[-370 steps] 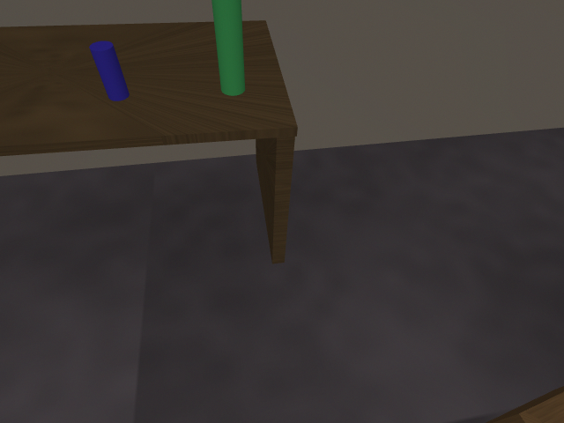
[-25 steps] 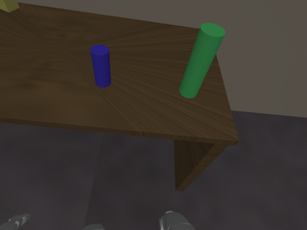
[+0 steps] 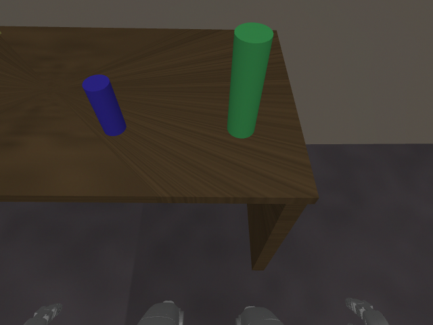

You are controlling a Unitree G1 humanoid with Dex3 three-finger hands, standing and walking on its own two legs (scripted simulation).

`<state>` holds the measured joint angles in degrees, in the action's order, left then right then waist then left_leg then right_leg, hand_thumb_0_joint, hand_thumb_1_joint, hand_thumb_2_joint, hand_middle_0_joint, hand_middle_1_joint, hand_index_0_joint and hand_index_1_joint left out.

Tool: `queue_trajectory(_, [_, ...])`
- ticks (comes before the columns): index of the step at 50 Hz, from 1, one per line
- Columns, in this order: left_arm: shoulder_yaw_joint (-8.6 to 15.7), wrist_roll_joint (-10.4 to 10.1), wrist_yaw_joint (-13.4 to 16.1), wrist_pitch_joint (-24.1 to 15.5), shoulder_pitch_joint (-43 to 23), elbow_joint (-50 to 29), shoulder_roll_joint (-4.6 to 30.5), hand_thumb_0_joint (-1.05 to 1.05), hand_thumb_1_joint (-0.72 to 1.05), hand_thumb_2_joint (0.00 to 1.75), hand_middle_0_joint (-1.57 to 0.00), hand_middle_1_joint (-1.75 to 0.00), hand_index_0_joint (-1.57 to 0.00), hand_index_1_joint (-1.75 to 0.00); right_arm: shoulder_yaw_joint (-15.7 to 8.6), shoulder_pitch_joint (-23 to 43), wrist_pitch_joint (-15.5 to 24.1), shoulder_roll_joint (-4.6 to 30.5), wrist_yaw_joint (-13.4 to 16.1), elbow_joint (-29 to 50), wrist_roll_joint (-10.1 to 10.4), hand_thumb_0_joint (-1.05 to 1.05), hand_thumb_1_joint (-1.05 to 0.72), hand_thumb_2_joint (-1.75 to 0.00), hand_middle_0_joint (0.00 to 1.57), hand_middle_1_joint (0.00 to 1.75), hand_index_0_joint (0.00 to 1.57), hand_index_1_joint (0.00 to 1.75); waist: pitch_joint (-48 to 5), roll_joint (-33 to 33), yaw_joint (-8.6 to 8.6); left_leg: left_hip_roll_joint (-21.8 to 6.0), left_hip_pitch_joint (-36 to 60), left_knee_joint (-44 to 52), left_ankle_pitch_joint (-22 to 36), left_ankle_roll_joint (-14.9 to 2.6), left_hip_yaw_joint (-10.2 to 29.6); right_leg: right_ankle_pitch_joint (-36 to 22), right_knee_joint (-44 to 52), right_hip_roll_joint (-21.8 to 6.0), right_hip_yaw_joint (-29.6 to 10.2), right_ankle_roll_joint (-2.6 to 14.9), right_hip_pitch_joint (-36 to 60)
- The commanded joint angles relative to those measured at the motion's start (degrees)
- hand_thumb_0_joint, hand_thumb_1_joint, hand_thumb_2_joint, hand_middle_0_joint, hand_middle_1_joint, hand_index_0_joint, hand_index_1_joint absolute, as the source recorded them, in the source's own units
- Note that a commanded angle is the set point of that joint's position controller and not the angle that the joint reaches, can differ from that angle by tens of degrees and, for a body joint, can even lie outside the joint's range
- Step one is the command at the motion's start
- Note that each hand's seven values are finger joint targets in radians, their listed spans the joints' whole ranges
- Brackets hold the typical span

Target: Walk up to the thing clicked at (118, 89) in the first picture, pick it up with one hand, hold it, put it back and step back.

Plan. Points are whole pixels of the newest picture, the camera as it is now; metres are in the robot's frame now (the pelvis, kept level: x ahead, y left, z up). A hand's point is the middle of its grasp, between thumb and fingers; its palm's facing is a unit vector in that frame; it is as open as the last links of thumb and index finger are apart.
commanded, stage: walk up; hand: left
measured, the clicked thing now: (106, 107) +0.55 +0.25 +0.04
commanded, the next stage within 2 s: stand in 1.90 s
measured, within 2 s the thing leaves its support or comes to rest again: neither
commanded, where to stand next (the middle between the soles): +0.05 +0.04 m, yaw +1 degrees
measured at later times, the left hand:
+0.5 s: hand out of the picture +0.06 +0.35 -0.14, palm faces -0.05 -0.89 -0.45, open 7.4 cm
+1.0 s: hand out of the picture +0.02 +0.31 -0.12, palm faces -0.01 -0.95 -0.33, open 7.4 cm
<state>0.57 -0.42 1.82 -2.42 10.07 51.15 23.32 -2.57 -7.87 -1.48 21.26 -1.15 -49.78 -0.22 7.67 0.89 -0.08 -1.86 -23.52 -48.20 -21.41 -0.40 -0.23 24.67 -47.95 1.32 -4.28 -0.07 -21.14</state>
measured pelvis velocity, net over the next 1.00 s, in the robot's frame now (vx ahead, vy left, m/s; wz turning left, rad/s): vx -0.06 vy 0.06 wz -0.02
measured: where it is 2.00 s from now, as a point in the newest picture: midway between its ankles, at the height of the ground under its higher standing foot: outside the picture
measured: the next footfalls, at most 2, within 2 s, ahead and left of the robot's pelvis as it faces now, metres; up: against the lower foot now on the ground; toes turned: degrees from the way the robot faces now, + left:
right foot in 0.70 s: -0.03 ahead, -0.06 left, +0.00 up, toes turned -2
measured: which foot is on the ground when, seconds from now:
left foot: down 0.00-1.00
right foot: down 0.00-0.44, up 0.46-0.68, down 0.70-1.00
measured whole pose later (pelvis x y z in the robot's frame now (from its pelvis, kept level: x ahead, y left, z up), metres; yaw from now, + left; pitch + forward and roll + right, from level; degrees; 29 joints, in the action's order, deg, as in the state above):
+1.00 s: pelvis -0.06 +0.06 +0.03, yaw -1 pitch -3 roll -1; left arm 1.6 0.7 -0.9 -0.4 9.0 61.1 20.5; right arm -0.9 -10.5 1.6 20.3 -1.0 -60.4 -0.4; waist 2.4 -0.5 -0.2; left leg 0.5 -13.5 -28.9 -12.3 -0.2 2.2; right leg 16.4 -27.7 0.7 0.8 0.6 -8.3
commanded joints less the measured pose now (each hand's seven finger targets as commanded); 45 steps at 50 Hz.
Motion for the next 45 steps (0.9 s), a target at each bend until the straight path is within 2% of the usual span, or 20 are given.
queue_trajectory(1, [5.0,1.1,1.7,-1.9,-0.2,-2.6,18.5,0.00,0.90,0.90,-0.20,-0.30,-0.20,-0.30,-4.3,0.4,0.7,12.8,0.8,3.9,-0.5,0.00,-0.90,-0.90,0.20,0.30,0.20,0.30,-8.3,-8.6,0.76,-0.3,1.3,-4.1,-6.9,-2.41,3.6,-29.6,16.1,-18.1,-24.4,14.42,1.2])
queue_trajectory(2, [4.9,1.3,1.7,-1.9,-1.6,-3.0,17.9,0.00,0.90,0.90,-0.20,-0.30,-0.20,-0.30,-4.4,-0.9,0.9,12.6,0.6,3.3,-0.4,0.00,-0.90,-0.90,0.20,0.30,0.20,0.30,-8.4,-9.4,1.59,-0.7,2.4,-1.2,-5.9,-2.70,3.9,-29.4,14.8,-17.0,-22.2,13.28,1.3])
queue_trajectory(4, [4.3,1.0,1.8,-1.5,-3.9,-3.2,16.5,0.00,0.90,0.90,-0.20,-0.30,-0.20,-0.30,-5.0,-2.4,1.3,13.4,0.3,2.0,-0.5,0.00,-0.90,-0.90,0.20,0.30,0.20,0.30,-8.5,-6.6,2.74,-2.7,9.1,6.9,16.8,-3.32,4.8,-28.0,10.5,-11.2,-14.5,7.95,-2.3])
queue_trajectory(7, [4.0,-0.1,2.3,-0.8,-1.6,-2.0,13.1,0.00,0.90,0.90,-0.20,-0.30,-0.20,-0.30,-5.8,0.1,1.6,16.4,0.0,3.1,-0.4,0.00,-0.90,-0.90,0.20,0.30,0.20,0.30,-12.5,1.6,1.02,-12.1,10.4,14.0,31.4,-12.59,15.7,-15.1,-3.9,-0.4,2.1,0.88,1.0])
queue_trajectory(11, [4.7,0.3,1.7,-0.9,2.3,0.0,13.2,0.00,0.90,0.90,-0.20,-0.30,-0.20,-0.30,-5.3,5.7,0.4,15.5,0.2,4.4,-0.5,0.00,-0.90,-0.90,0.20,0.30,0.20,0.30,-11.2,3.5,-1.88,-7.3,-0.1,10.7,17.8,-9.09,10.7,-10.4,3.0,-2.5,-2.4,3.97,8.0])
queue_trajectory(14, [6.0,1.1,1.8,-1.3,2.7,0.2,19.7,0.00,0.90,0.90,-0.20,-0.30,-0.20,-0.30,-4.6,6.5,-0.5,13.1,0.5,4.6,-0.9,0.00,-0.90,-0.90,0.20,0.30,0.20,0.30,-10.4,-7.1,-2.21,2.4,-2.6,-7.0,-1.3,-1.84,2.9,-13.9,20.1,-18.8,-26.5,14.40,4.0])
queue_trajectory(16, [6.2,2.0,2.1,-1.5,-2.4,-1.3,20.4,0.00,0.90,0.90,-0.20,-0.30,-0.20,-0.30,-5.1,3.7,-0.7,13.9,0.3,3.5,-1.0,0.00,-0.90,-0.90,0.20,0.30,0.20,0.30,-6.8,-7.6,-0.16,0.4,-3.0,-12.7,-13.8,-1.33,6.6,-15.3,22.6,-22.3,-29.3,17.50,-1.3])
queue_trajectory(20, [5.1,2.0,1.8,-0.4,-8.3,-2.6,17.0,0.00,0.90,0.90,-0.20,-0.30,-0.20,-0.30,-5.7,-6.9,0.5,13.0,-0.3,-1.1,-0.9,0.00,-0.90,-0.90,0.20,0.30,0.20,0.30,-8.9,-9.7,4.95,1.0,11.4,7.4,-0.3,-2.37,1.1,-22.1,12.0,-13.3,-12.7,9.01,-5.3])
queue_trajectory(21, [4.3,1.5,1.7,0.2,-6.5,-2.5,13.6,0.00,0.90,0.90,-0.20,-0.30,-0.20,-0.30,-6.1,-7.5,1.1,14.5,-0.2,-1.4,-1.6,0.00,-0.90,-0.90,0.20,0.30,0.20,0.30,-9.3,-0.6,4.42,-2.9,12.3,20.6,-0.8,-3.92,11.5,-17.9,1.1,-7.1,-5.8,4.81,-5.9])
queue_trajectory(22, [3.3,1.0,1.9,0.7,-5.3,-2.8,9.9,0.00,0.90,0.90,-0.20,-0.30,-0.20,-0.30,-6.6,-4.0,1.6,18.1,0.0,0.2,-2.2,0.00,-0.90,-0.90,0.20,0.30,0.20,0.30,-7.1,11.0,2.81,-11.9,13.7,27.5,2.5,-7.59,28.6,1.2,-8.5,1.3,-0.7,1.37,-14.4])
queue_trajectory(23, [4.6,1.0,2.4,0.9,-4.7,-1.9,13.8,0.00,0.90,0.90,-0.20,-0.30,-0.20,-0.30,-6.7,-2.4,1.9,20.2,-0.1,1.1,-1.6,0.00,-0.90,-0.90,0.20,0.30,0.20,0.30,-7.6,7.3,2.54,-17.8,9.2,27.7,3.6,-13.04,33.3,12.1,-11.6,0.5,-3.3,1.10,-11.6])
queue_trajectory(24, [4.8,0.9,2.3,0.8,-4.4,-0.5,14.7,0.00,0.90,0.90,-0.20,-0.30,-0.20,-0.30,-6.7,-1.1,2.2,19.7,0.0,1.3,-1.6,0.00,-0.90,-0.90,0.20,0.30,0.20,0.30,-6.0,5.2,1.85,-17.1,5.4,27.8,3.4,-13.57,32.1,12.6,-13.0,0.0,-4.9,1.41,-9.0])
queue_trajectory(27, [4.8,0.4,0.4,0.9,-0.3,2.5,13.0,0.00,0.90,0.90,-0.20,-0.30,-0.20,-0.30,-5.0,2.8,3.2,16.7,1.0,0.9,-1.3,0.00,-0.90,-0.90,0.20,0.30,0.20,0.30,-6.4,6.8,-0.78,-11.5,5.6,25.4,-1.5,-10.69,21.1,3.8,-9.1,-1.6,-1.6,1.72,-4.8])
queue_trajectory(32, [5.1,1.6,-0.9,1.0,-0.7,2.9,11.1,0.00,0.90,0.90,-0.20,-0.30,-0.20,-0.30,-4.3,-1.3,3.4,16.5,1.1,-0.6,-1.5,0.00,-0.90,-0.90,0.20,0.30,0.20,0.30,-7.8,8.0,0.72,-11.8,9.7,25.5,0.7,-10.38,21.1,6.7,6.7,-1.2,3.2,1.54,1.3])
queue_trajectory(34, [4.9,1.7,-0.8,0.7,1.5,4.4,9.3,0.00,0.90,0.90,-0.20,-0.30,-0.20,-0.30,-3.6,0.4,3.0,15.8,1.1,-0.6,-1.0,0.00,-0.90,-0.90,0.20,0.30,0.20,0.30,-7.8,6.9,-1.35,-10.4,6.2,23.3,3.0,-8.44,17.4,-1.7,19.7,-0.7,4.6,2.59,9.6])
queue_trajectory(35, [5.2,2.2,-0.6,0.3,2.2,4.6,9.8,0.00,0.90,0.90,-0.20,-0.30,-0.20,-0.30,-2.8,0.7,2.8,13.9,1.1,-0.6,-0.5,0.00,-0.90,-0.90,0.20,0.30,0.20,0.30,-8.8,5.3,-2.16,-9.1,3.3,20.9,5.7,-6.15,14.8,-4.8,23.8,-1.7,2.2,3.47,15.2])
queue_trajectory(36, [5.7,2.8,-0.7,-0.1,1.1,3.9,12.8,0.00,0.90,0.90,-0.20,-0.30,-0.20,-0.30,-2.1,0.7,2.8,11.8,0.9,-0.3,0.1,0.00,-0.90,-0.90,0.20,0.30,0.20,0.30,-8.6,-1.7,-1.91,-4.1,-2.0,18.2,1.3,-2.60,11.4,0.5,26.0,-7.0,-9.7,6.05,16.4])
queue_trajectory(38, [5.2,2.4,-1.4,0.0,-4.0,2.5,13.9,0.00,0.90,0.90,-0.20,-0.30,-0.20,-0.30,-2.7,0.8,2.6,12.0,1.0,-2.3,-0.1,0.00,-0.90,-0.90,0.20,0.30,0.20,0.30,-4.5,-4.3,0.21,1.7,4.2,10.8,-4.9,-0.75,4.5,19.4,32.0,-15.1,-17.7,10.52,4.3])
queue_trajectory(41, [4.0,1.6,-1.6,0.1,-7.3,2.2,11.2,0.00,0.90,0.90,-0.20,-0.30,-0.20,-0.30,-2.2,-1.9,3.9,11.4,0.8,-4.7,-0.3,0.00,-0.90,-0.90,0.20,0.30,0.20,0.30,-4.7,-4.3,1.94,-0.3,12.9,20.8,4.3,-1.94,6.9,5.3,28.6,-10.4,-8.1,6.52,0.9])
queue_trajectory(45, [3.7,1.4,-2.3,0.4,-5.1,4.7,9.6,0.00,0.90,0.90,-0.20,-0.30,-0.20,-0.30,-1.5,0.4,4.7,13.4,0.9,-5.5,-0.4,0.00,-0.90,-0.90,0.20,0.30,0.20,0.30,-3.8,-2.7,-0.15,-5.8,7.3,28.8,-4.2,-4.13,15.3,-0.6,26.0,-5.1,-2.1,3.29,7.0])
